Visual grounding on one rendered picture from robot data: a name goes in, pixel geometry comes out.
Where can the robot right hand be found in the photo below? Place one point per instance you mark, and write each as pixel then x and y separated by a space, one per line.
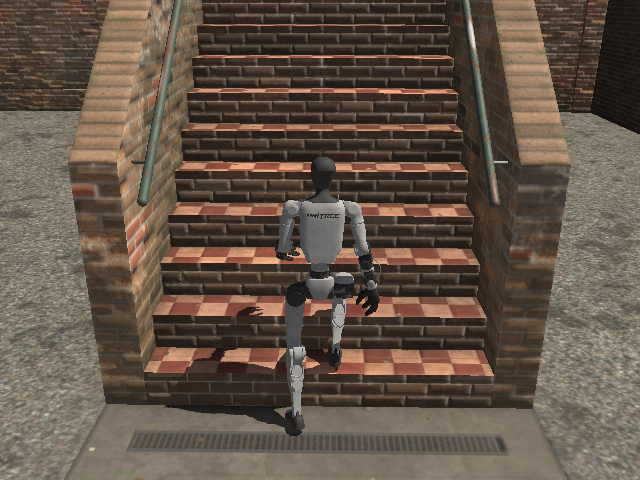
pixel 373 300

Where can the robot right thigh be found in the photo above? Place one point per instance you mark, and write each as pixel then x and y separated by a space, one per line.
pixel 343 287

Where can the robot left upper arm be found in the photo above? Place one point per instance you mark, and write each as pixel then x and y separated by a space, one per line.
pixel 291 209

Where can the right robot forearm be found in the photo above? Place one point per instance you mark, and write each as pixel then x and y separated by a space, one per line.
pixel 367 270

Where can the left robot forearm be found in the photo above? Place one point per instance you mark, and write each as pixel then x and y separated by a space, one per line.
pixel 279 253

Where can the left robot shin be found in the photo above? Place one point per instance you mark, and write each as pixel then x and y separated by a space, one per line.
pixel 295 376

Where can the robot right upper arm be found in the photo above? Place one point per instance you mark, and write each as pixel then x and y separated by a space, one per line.
pixel 353 211

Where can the robot left hand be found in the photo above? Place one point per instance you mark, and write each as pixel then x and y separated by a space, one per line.
pixel 288 258

